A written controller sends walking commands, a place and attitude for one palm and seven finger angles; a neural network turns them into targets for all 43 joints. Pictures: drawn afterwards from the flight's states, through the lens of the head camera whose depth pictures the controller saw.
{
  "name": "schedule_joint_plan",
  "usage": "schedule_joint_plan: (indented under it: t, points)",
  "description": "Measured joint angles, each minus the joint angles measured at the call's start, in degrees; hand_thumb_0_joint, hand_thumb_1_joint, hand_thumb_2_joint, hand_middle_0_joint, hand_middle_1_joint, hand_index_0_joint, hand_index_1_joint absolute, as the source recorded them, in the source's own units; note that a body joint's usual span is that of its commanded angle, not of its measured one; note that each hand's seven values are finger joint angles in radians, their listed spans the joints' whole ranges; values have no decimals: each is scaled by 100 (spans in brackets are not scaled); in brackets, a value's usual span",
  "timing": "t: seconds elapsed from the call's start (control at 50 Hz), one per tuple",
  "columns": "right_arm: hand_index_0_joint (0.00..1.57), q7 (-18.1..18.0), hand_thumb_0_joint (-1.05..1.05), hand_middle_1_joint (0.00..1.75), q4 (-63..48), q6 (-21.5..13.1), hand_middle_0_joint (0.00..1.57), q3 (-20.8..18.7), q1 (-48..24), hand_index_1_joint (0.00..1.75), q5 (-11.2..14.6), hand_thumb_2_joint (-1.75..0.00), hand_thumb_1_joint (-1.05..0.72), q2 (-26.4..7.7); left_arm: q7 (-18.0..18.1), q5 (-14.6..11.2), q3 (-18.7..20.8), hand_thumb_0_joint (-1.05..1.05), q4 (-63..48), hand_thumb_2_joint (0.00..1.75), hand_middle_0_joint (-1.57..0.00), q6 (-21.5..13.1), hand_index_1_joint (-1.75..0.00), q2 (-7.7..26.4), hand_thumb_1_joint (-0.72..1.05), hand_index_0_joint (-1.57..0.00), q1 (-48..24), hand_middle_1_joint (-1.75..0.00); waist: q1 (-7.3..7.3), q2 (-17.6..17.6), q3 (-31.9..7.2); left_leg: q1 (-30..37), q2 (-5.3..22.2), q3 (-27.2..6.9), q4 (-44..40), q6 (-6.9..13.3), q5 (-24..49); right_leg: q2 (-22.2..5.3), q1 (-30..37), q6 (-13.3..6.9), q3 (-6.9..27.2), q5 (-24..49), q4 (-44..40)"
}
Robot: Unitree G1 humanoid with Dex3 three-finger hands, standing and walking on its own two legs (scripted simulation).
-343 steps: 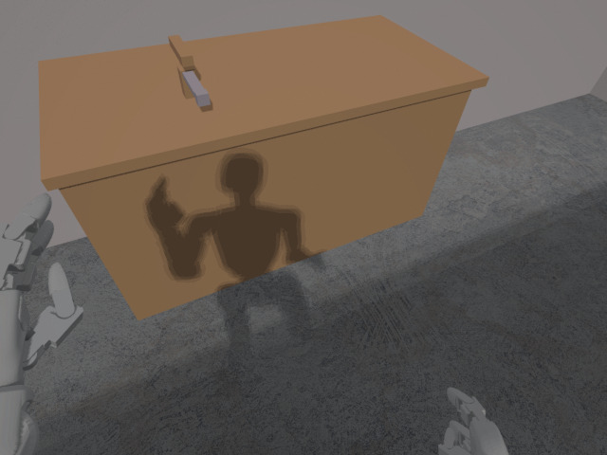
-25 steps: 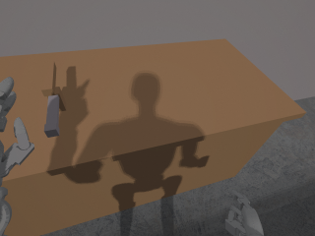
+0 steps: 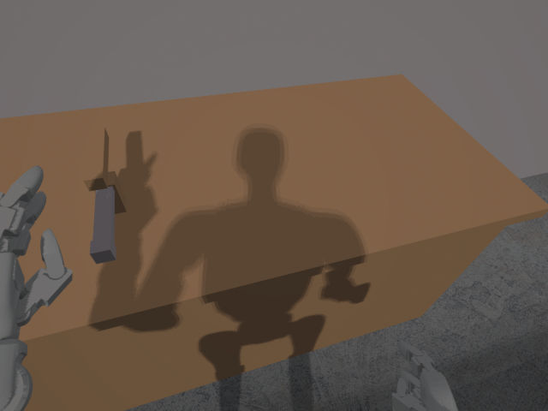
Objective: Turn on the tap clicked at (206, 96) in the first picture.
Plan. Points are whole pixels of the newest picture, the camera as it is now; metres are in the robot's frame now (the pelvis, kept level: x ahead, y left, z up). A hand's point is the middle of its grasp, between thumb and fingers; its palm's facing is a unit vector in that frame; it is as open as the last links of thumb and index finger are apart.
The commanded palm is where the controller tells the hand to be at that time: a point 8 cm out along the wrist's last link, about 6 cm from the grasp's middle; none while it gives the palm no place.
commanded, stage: come to a stop and stand still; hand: left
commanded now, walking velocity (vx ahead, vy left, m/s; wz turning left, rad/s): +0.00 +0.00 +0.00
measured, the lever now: (103, 250) +0.32 +0.29 +0.04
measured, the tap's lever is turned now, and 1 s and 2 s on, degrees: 0 0 0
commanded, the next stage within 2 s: look again from close up in 0.04 s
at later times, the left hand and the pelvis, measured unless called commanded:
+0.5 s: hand (55, 255) +0.24 +0.27 +0.16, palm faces +0.39 -0.85 -0.36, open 7.4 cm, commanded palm +0.17 +0.29 +0.17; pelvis +0.00 +0.02 +0.00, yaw -1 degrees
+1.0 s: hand (78, 306) +0.18 +0.22 +0.16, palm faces +0.33 -0.85 -0.41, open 7.4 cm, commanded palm +0.13 +0.26 +0.17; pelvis -0.04 -0.02 -0.02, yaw -2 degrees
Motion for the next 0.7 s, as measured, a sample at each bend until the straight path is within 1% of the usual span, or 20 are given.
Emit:
schedule_joint_plan:
  t: [0.02,0.04,0.06,0.08,0.1,0.12,0.16,0.22,0.26,0.32,0.38,0.46,0.58,0.64,0.7]
  points:
    - [20,-12,1,30,-75,-57,20,-57,76,29,-49,-90,-91,-22,-138,238,70,2,54,90,-21,24,-30,176,89,-21,-286,-31,96,4,49,-91,24,-37,99,-1,-21,23,-39,0,-37,-3,24]
    - [20,-13,1,30,-48,-141,20,-73,100,29,-50,-90,-91,-33,-258,338,204,2,302,90,-21,-157,-30,431,89,-21,-726,-31,192,-38,95,-200,32,-71,188,-2,-36,31,-134,-14,-70,-21,104]
    - [20,37,1,30,9,-162,20,-79,54,29,-11,-90,-91,-31,-298,291,355,2,587,90,-21,-302,-30,588,89,-22,-1107,-31,264,-97,157,-226,26,-55,200,-8,-27,23,-213,-38,-54,-44,201]
    - [20,97,1,30,17,-165,20,-85,5,29,16,-90,-91,-45,-290,222,492,2,794,90,-21,-349,-30,630,89,-22,-1364,-31,291,-111,201,-244,33,-24,219,-15,-23,26,-269,-56,-21,-60,273]
    - [20,160,1,30,-3,-179,20,-92,-39,29,34,-90,-91,-67,-258,148,604,2,894,90,-21,-355,-30,594,89,-22,-1475,-31,270,-91,234,-257,44,8,256,-15,-35,35,-297,-59,12,-67,315]
    - [20,220,1,30,-38,-203,20,-103,-74,29,48,-90,-91,-90,-218,83,666,2,880,90,-21,-344,-30,511,89,-21,-1448,-31,227,-57,257,-257,51,47,289,-7,-57,40,-310,-48,52,-70,340]
    - [20,298,1,30,-110,-255,20,-122,-113,29,75,-90,-91,-122,-172,1,596,2,629,90,-20,-343,-30,289,90,-21,-1089,-31,118,8,266,-235,53,136,324,22,-106,38,-318,-11,142,-75,366]
    - [20,296,1,30,-179,-285,20,-130,-81,29,75,-90,-91,-120,-254,12,185,2,191,90,-20,-378,-30,28,90,-20,-352,-30,-10,40,231,-204,33,226,344,68,-167,16,-317,42,232,-106,389]
    - [20,240,1,30,-175,-279,20,-114,-34,29,64,-90,-91,-86,-345,51,-13,2,49,90,-20,-397,-30,4,90,-21,-27,-31,-37,-7,228,-185,15,250,337,88,-188,-2,-311,62,257,-130,399]
    - [20,149,1,30,-144,-265,20,-86,41,29,49,-90,-91,-25,-388,70,-9,2,40,90,-21,-406,-30,121,89,-21,64,-31,-12,-101,295,-164,-14,229,335,109,-200,-29,-287,71,236,-166,420]
    - [20,121,1,30,-78,-289,20,-52,72,29,43,-90,-91,9,-330,55,203,2,65,90,-21,-382,-30,206,89,-22,-115,-31,53,-152,382,-148,-26,189,365,118,-225,-42,-237,82,195,-187,415]
    - [20,169,1,30,-1,-336,20,-22,33,29,30,-90,-91,28,-215,32,376,2,-51,90,-21,-386,-30,142,89,-22,-329,-31,101,-167,412,-134,-33,150,400,130,-264,-48,-159,101,154,-185,348]
    - [20,221,1,30,-50,-296,20,-16,-129,29,30,-90,-91,61,-206,65,210,2,-191,90,-21,-390,-30,5,89,-21,-282,-31,69,-167,321,-115,-66,147,401,162,-294,-81,-110,140,148,-187,294]
    - [20,200,1,30,-159,-249,20,-17,-209,30,44,-90,-91,97,-235,46,173,2,-188,90,-21,-337,-30,34,89,-21,-232,-31,74,-177,314,-120,-71,166,383,165,-277,-87,-130,145,167,-170,292]
    - [20,190,1,30,-275,-217,20,-10,-299,29,48,-90,-91,143,-252,13,249,2,-237,90,-21,-289,-30,124,89,-21,-221,-31,105,-214,375,-157,-61,197,393,155,-245,-79,-213,124,198,-162,372]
